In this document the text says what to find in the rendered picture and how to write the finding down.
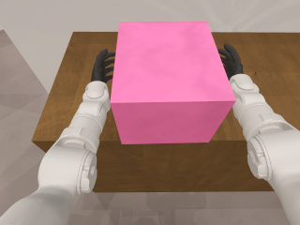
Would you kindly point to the robot right upper arm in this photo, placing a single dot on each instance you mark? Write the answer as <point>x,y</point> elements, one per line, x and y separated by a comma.
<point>275,157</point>

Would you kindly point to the carton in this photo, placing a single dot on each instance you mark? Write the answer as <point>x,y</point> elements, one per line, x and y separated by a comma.
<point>169,84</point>

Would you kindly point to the robot left hand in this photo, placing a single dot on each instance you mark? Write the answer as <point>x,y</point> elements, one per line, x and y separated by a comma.
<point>99,71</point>

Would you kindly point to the pedestal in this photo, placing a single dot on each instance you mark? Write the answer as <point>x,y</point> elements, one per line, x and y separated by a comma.
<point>270,59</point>

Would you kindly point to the robot left upper arm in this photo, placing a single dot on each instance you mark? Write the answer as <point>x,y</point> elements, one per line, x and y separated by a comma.
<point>66,174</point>

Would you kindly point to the left robot forearm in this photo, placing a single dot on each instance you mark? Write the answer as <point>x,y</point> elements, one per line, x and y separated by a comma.
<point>88,121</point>

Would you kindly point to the robot right hand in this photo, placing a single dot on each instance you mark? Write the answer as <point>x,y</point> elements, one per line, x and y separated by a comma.
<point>232,61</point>

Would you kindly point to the right robot forearm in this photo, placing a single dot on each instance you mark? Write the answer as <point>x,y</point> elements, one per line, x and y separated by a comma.
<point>251,110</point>

